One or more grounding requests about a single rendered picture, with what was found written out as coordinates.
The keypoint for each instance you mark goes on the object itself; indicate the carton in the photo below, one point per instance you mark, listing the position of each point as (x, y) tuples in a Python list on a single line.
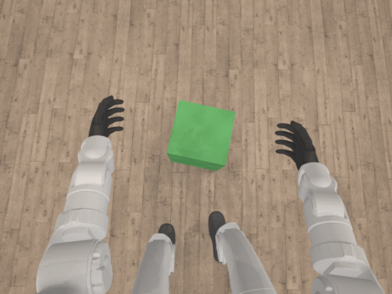
[(201, 136)]

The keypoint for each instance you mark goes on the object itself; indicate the left robot upper arm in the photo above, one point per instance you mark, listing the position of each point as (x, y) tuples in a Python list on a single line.
[(76, 267)]

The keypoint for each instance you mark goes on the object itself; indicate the robot left shin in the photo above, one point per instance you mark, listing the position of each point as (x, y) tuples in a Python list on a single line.
[(159, 236)]

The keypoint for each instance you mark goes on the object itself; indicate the left robot forearm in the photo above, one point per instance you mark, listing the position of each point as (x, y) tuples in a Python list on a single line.
[(85, 212)]

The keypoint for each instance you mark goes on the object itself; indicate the right robot forearm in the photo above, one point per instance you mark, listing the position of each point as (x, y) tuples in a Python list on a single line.
[(334, 248)]

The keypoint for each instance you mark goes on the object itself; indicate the right robot hand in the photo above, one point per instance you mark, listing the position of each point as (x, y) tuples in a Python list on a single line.
[(303, 149)]

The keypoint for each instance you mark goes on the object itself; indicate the left robot foot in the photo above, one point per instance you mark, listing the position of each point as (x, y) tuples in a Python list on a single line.
[(168, 230)]

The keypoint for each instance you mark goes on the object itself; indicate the right robot upper arm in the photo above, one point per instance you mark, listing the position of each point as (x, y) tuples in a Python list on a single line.
[(334, 284)]

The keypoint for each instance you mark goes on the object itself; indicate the left robot hand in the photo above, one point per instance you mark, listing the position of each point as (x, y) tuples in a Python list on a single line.
[(101, 122)]

